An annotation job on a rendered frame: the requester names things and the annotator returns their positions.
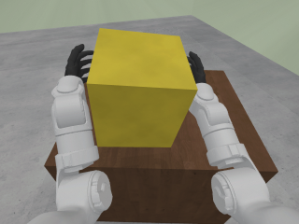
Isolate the robot left hand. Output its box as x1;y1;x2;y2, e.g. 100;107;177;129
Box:
64;44;94;84

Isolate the carton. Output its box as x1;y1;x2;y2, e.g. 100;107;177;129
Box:
86;28;198;147

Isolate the robot right hand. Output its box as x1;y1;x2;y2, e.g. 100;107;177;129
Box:
187;51;206;84

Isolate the left robot upper arm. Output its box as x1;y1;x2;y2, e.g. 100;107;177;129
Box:
27;170;113;224

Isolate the robot right forearm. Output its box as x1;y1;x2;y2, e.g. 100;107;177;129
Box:
189;83;270;199

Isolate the right robot upper arm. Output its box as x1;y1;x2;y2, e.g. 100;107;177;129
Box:
211;166;299;224

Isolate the pedestal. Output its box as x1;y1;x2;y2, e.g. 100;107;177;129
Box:
44;70;278;224

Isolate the robot left forearm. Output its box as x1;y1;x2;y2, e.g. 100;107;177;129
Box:
50;75;99;208

